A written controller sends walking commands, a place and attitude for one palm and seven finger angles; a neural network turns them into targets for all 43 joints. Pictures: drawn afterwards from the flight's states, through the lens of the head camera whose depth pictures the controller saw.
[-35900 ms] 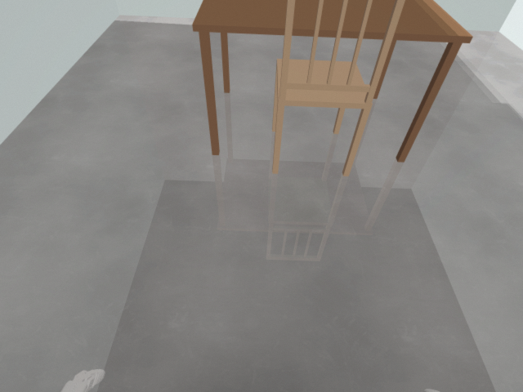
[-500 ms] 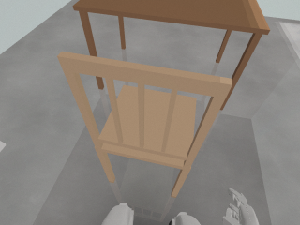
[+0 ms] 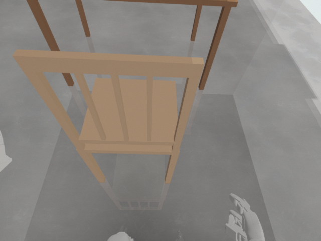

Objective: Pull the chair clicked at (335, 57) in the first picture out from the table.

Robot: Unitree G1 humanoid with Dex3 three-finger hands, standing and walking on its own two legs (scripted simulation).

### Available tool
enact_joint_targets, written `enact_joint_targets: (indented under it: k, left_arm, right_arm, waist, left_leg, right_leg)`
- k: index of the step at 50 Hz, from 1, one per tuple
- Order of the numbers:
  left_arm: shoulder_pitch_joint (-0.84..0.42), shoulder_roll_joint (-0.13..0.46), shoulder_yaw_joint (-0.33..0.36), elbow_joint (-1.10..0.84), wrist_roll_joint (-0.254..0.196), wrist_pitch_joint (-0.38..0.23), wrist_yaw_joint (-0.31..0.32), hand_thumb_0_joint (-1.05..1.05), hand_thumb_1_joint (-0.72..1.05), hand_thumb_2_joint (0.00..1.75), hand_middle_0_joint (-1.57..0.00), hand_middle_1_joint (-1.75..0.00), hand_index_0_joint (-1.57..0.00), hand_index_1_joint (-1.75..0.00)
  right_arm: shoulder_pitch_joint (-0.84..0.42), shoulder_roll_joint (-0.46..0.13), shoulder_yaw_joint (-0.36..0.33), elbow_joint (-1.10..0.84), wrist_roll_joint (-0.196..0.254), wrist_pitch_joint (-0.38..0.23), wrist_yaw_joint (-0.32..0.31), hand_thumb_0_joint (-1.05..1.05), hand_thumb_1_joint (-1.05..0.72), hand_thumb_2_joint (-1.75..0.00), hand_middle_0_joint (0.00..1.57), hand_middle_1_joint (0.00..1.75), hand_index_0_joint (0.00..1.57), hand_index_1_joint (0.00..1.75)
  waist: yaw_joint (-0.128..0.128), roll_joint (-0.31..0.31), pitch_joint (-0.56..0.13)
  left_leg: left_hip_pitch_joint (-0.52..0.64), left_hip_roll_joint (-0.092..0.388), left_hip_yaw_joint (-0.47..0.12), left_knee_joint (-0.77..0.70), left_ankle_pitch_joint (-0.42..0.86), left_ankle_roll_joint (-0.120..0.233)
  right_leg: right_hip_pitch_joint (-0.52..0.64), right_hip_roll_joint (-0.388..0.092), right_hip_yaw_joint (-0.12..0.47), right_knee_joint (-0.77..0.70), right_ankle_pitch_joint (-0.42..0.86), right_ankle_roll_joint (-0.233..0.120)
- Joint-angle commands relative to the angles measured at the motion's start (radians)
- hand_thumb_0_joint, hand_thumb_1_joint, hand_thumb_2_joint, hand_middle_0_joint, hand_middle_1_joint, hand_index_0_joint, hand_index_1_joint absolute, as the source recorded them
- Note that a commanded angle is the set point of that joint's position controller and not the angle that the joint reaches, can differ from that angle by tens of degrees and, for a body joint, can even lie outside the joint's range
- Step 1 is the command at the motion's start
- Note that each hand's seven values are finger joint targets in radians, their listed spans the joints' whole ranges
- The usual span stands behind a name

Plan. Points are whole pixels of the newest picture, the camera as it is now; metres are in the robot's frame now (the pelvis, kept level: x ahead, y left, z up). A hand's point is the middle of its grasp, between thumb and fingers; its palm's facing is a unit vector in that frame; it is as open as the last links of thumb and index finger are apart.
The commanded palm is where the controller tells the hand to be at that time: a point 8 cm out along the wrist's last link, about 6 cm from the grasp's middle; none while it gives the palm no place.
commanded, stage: stop stepping back and stand still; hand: left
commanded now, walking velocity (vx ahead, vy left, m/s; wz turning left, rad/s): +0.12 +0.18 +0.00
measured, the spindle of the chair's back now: (121, 113) +0.48 +0.14 -0.04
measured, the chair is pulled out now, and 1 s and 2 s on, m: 0.67 0.67 0.67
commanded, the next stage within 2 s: let the arm hang, fingers relaxed in 0.54 s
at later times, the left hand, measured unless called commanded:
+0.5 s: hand out of the picture +0.19 +0.27 +0.17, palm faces +0.43 -0.80 -0.43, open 7.4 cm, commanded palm +0.13 +0.31 +0.18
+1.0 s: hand out of the picture +0.01 +0.18 -0.18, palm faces +0.07 -0.98 -0.17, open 6.8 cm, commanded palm none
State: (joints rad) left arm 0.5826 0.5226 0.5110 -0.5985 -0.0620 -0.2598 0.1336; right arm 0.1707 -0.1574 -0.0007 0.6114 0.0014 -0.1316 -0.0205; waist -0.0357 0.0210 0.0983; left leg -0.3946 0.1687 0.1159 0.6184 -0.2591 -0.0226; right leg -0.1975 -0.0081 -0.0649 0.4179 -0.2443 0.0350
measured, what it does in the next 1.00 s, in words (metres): stands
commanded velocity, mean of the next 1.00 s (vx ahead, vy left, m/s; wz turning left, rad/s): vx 0.03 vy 0.02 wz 0.00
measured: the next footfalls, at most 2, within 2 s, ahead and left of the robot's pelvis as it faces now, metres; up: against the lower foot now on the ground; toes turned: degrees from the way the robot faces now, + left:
none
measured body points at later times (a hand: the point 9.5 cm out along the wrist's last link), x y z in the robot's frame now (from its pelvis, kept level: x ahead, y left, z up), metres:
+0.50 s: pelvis -0.01 +0.01 +0.00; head -0.01 +0.02 +0.45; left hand +0.16 +0.31 +0.19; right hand +0.14 -0.23 -0.07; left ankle +0.03 +0.12 -0.73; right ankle -0.03 -0.15 -0.73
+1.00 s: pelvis -0.02 +0.00 +0.00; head +0.00 +0.03 +0.45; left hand +0.00 +0.23 -0.16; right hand +0.02 -0.25 -0.13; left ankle +0.03 +0.12 -0.73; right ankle -0.03 -0.15 -0.73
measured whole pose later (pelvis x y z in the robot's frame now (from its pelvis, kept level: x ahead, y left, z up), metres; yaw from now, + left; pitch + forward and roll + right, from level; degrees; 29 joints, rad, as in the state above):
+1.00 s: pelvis -0.02 +0.00 +0.00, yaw +3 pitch -1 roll -1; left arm 0.34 0.20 0.03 0.84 0.02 0.06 0.02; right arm 0.31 -0.18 0.01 0.93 -0.03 0.03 0.00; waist 0.00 -0.05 0.06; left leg -0.34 0.03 -0.02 0.58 -0.23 -0.01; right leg -0.20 -0.06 -0.09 0.54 -0.31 0.04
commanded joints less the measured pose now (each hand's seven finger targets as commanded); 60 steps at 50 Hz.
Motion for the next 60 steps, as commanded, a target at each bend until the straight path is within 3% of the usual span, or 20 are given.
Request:
enact_joint_targets:
  k: [1, 2, 3, 7, 9, 11, 14, 25, 31, 32, 33, 34, 36, 39, 40, 42, 45, 49, 56, 60]
  left_arm:
    - [0.153, 0.147, 0.162, -0.118, -0.027, -0.033, 0.045, 0.00, 0.90, 0.90, -0.20, -0.30, -0.20, -0.30]
    - [0.183, 0.134, 0.153, -0.116, -0.033, -0.014, 0.049, 0.00, 0.90, 0.90, -0.20, -0.30, -0.20, -0.30]
    - [0.191, 0.141, 0.161, -0.116, -0.032, -0.007, 0.054, 0.00, 0.90, 0.90, -0.20, -0.30, -0.20, -0.30]
    - [0.094, 0.124, 0.122, -0.088, -0.008, -0.018, 0.061, 0.00, 0.90, 0.90, -0.20, -0.30, -0.20, -0.30]
    - [0.045, 0.104, 0.091, -0.040, 0.005, -0.021, 0.053, 0.00, 0.90, 0.90, -0.20, -0.30, -0.20, -0.30]
    - [-0.001, 0.090, 0.069, -0.006, 0.015, -0.026, 0.052, 0.00, 0.90, 0.90, -0.20, -0.30, -0.20, -0.30]
    - [-0.070, 0.060, 0.029, -0.012, 0.026, -0.034, 0.049, 0.00, 0.90, 0.90, -0.20, -0.30, -0.20, -0.30]
    - [-0.051, 0.080, 0.051, -0.127, 0.023, -0.036, 0.057, 0.00, 0.90, 0.90, -0.20, -0.30, -0.20, -0.30]
    - [-0.040, 0.035, 0.020, -0.054, 0.010, -0.010, 0.050, 0.00, 0.90, 0.90, -0.20, -0.30, -0.20, -0.30]
    - [-0.085, -0.158, -0.396, 0.686, 0.120, 0.163, -0.095, 0.00, 0.90, 0.90, -0.20, -0.30, -0.20, -0.30]
    - [-0.085, -0.227, -0.392, 0.722, 0.107, 0.241, -0.116, 0.00, 0.90, 0.90, -0.20, -0.30, -0.20, -0.30]
    - [-0.092, -0.242, -0.404, 0.720, 0.102, 0.266, -0.121, 0.00, 0.90, 0.90, -0.20, -0.30, -0.20, -0.30]
    - [-0.139, -0.236, -0.420, 0.805, 0.100, 0.269, -0.127, 0.00, 0.90, 0.90, -0.20, -0.30, -0.20, -0.30]
    - [-0.208, -0.187, -0.425, 0.965, 0.104, 0.263, -0.118, 0.00, 0.90, 0.90, -0.20, -0.30, -0.20, -0.30]
    - [-0.231, -0.172, -0.429, 1.020, 0.104, 0.267, -0.117, 0.00, 0.90, 0.90, -0.20, -0.30, -0.20, -0.30]
    - [-0.249, -0.159, -0.443, 1.121, 0.095, 0.274, -0.113, 0.00, 0.90, 0.90, -0.20, -0.30, -0.20, -0.30]
    - [-0.218, -0.168, -0.469, 1.269, 0.086, 0.277, -0.111, 0.00, 0.90, 0.90, -0.20, -0.30, -0.20, -0.30]
    - [-0.165, -0.212, -0.466, 1.409, 0.079, 0.276, -0.107, 0.00, 0.90, 0.90, -0.20, -0.30, -0.20, -0.30]
    - [-0.151, -0.234, -0.491, 1.547, 0.077, 0.267, -0.110, 0.00, 0.90, 0.90, -0.20, -0.30, -0.20, -0.30]
    - [-0.146, -0.240, -0.498, 1.586, 0.075, 0.262, -0.106, 0.00, 0.90, 0.90, -0.20, -0.30, -0.20, -0.30]
  right_arm:
    - [0.035, -0.144, -0.069, -0.146, 0.038, -0.008, -0.023, 0.00, -0.90, -0.90, 0.20, 0.30, 0.20, 0.30]
    - [0.014, -0.150, -0.076, -0.160, 0.046, 0.004, -0.025, 0.00, -0.90, -0.90, 0.20, 0.30, 0.20, 0.30]
    - [-0.009, -0.148, -0.073, -0.158, 0.048, 0.010, -0.029, 0.00, -0.90, -0.90, 0.20, 0.30, 0.20, 0.30]
    - [-0.026, -0.173, -0.068, -0.133, 0.033, -0.008, -0.045, 0.00, -0.90, -0.90, 0.20, 0.30, 0.20, 0.30]
    - [-0.028, -0.182, -0.074, -0.124, 0.031, -0.024, -0.051, 0.00, -0.90, -0.90, 0.20, 0.30, 0.20, 0.30]
    - [-0.025, -0.181, -0.073, -0.112, 0.027, -0.031, -0.060, 0.00, -0.90, -0.90, 0.20, 0.30, 0.20, 0.30]
    - [-0.020, -0.182, -0.077, -0.103, 0.024, -0.044, -0.055, 0.00, -0.90, -0.90, 0.20, 0.30, 0.20, 0.30]
    - [-0.033, -0.154, -0.059, -0.114, 0.023, -0.056, -0.051, 0.00, -0.90, -0.90, 0.20, 0.30, 0.20, 0.30]
    - [-0.034, -0.150, -0.050, -0.115, 0.020, -0.045, -0.051, 0.00, -0.90, -0.90, 0.20, 0.30, 0.20, 0.30]
    - [-0.047, -0.283, -0.085, 0.092, 0.005, -0.060, 0.043, 0.00, -0.90, -0.90, 0.20, 0.30, 0.20, 0.30]
    - [0.018, -0.195, -0.080, 0.110, 0.000, 0.001, 0.038, 0.00, -0.90, -0.90, 0.20, 0.30, 0.20, 0.30]
    - [0.025, -0.187, -0.071, 0.092, -0.003, 0.023, 0.034, 0.00, -0.90, -0.90, 0.20, 0.30, 0.20, 0.30]
    - [0.012, -0.174, -0.047, 0.084, -0.014, 0.057, 0.028, 0.00, -0.90, -0.90, 0.20, 0.30, 0.20, 0.30]
    - [0.028, -0.175, -0.039, 0.081, -0.023, 0.096, 0.024, 0.00, -0.90, -0.90, 0.20, 0.30, 0.20, 0.30]
    - [0.034, -0.170, -0.040, 0.095, -0.021, 0.106, 0.022, 0.00, -0.90, -0.90, 0.20, 0.30, 0.20, 0.30]
    - [0.044, -0.176, -0.038, 0.128, -0.025, 0.118, 0.021, 0.00, -0.90, -0.90, 0.20, 0.30, 0.20, 0.30]
    - [0.054, -0.171, -0.026, 0.190, -0.022, 0.118, 0.021, 0.00, -0.90, -0.90, 0.20, 0.30, 0.20, 0.30]
    - [0.111, -0.137, -0.033, 0.248, -0.025, 0.124, 0.011, 0.00, -0.90, -0.90, 0.20, 0.30, 0.20, 0.30]
    - [0.213, -0.130, -0.044, 0.316, -0.017, 0.138, 0.006, 0.00, -0.90, -0.90, 0.20, 0.30, 0.20, 0.30]
    - [0.249, -0.106, -0.039, 0.355, -0.014, 0.137, 0.005, 0.00, -0.90, -0.90, 0.20, 0.30, 0.20, 0.30]
  waist:
    - [-0.002, -0.166, -0.337]
    - [0.007, -0.226, -0.310]
    - [0.008, -0.214, -0.279]
    - [0.007, -0.048, -0.194]
    - [0.014, 0.005, -0.128]
    - [0.013, 0.029, -0.069]
    - [0.011, -0.001, -0.060]
    - [0.026, 0.135, -0.146]
    - [0.021, 0.053, -0.159]
    - [-0.008, 0.046, -0.109]
    - [0.007, 0.020, -0.188]
    - [0.008, 0.038, -0.162]
    - [0.030, -0.051, -0.173]
    - [0.025, -0.298, -0.183]
    - [0.021, -0.321, -0.169]
    - [0.018, -0.201, -0.151]
    - [0.037, 0.088, -0.084]
    - [0.040, 0.291, -0.085]
    - [0.032, 0.041, -0.053]
    - [0.027, -0.052, -0.032]
  left_leg:
    - [0.081, -0.098, -0.067, 0.013, -0.063, 0.014]
    - [0.076, -0.118, -0.072, 0.026, -0.075, 0.012]
    - [0.084, -0.116, -0.083, -0.012, -0.073, 0.016]
    - [0.122, -0.088, -0.131, -0.169, 0.086, 0.046]
    - [0.104, -0.068, -0.167, -0.195, -0.030, 0.061]
    - [0.061, -0.071, -0.184, -0.212, -0.078, 0.070]
    - [0.072, -0.080, -0.184, -0.203, -0.078, 0.067]
    - [0.104, -0.056, -0.197, -0.290, -0.063, 0.063]
    - [0.161, -0.059, -0.168, -0.263, 0.031, 0.052]
    - [0.074, -0.067, -0.184, -0.092, 0.319, 0.060]
    - [0.120, -0.054, -0.152, -0.106, 0.309, 0.055]
    - [0.104, -0.038, -0.165, -0.128, 0.233, 0.058]
    - [0.048, -0.031, -0.221, -0.144, 0.144, 0.083]
    - [0.094, -0.095, -0.189, -0.065, 0.207, 0.069]
    - [0.122, -0.113, -0.171, -0.055, 0.209, 0.066]
    - [0.148, -0.115, -0.173, -0.075, 0.234, 0.062]
    - [0.099, -0.094, -0.204, -0.177, 0.156, 0.069]
    - [0.075, -0.090, -0.226, -0.259, -0.043, 0.066]
    - [0.084, -0.084, -0.233, -0.273, -0.146, 0.067]
    - [0.119, -0.098, -0.196, -0.227, -0.066, 0.064]
  right_leg:
    - [0.152, -0.222, 0.196, -0.032, 0.398, -0.119]
    - [0.122, -0.254, 0.226, -0.055, 0.378, -0.139]
    - [0.087, -0.265, 0.219, -0.063, 0.321, -0.140]
    - [0.019, -0.149, 0.102, 0.008, 0.122, -0.069]
    - [-0.043, -0.118, 0.100, -0.028, -0.030, -0.055]
    - [-0.047, -0.103, 0.093, -0.046, -0.033, -0.053]
    - [-0.043, -0.101, 0.104, -0.063, -0.022, -0.059]
    - [0.078, -0.047, 0.044, -0.042, 0.057, -0.041]
    - [0.071, -0.052, 0.064, -0.073, 0.132, -0.035]
    - [-0.073, -0.087, 0.011, 0.113, 0.291, -0.036]
    - [-0.072, -0.093, 0.021, 0.096, 0.197, -0.025]
    - [-0.099, -0.087, 0.010, 0.101, 0.096, -0.018]
    - [-0.072, -0.082, 0.023, 0.091, 0.012, -0.022]
    - [-0.032, -0.128, 0.070, 0.050, 0.151, -0.055]
    - [-0.048, -0.144, 0.078, 0.042, 0.164, -0.075]
    - [-0.068, -0.142, 0.069, 0.058, 0.116, -0.076]
    - [-0.042, -0.090, 0.044, 0.046, 0.012, -0.050]
    - [0.004, -0.068, 0.018, 0.031, -0.034, -0.061]
    - [-0.021, -0.079, 0.022, -0.032, -0.079, -0.073]
    - [-0.070, -0.100, 0.036, -0.061, -0.108, -0.082]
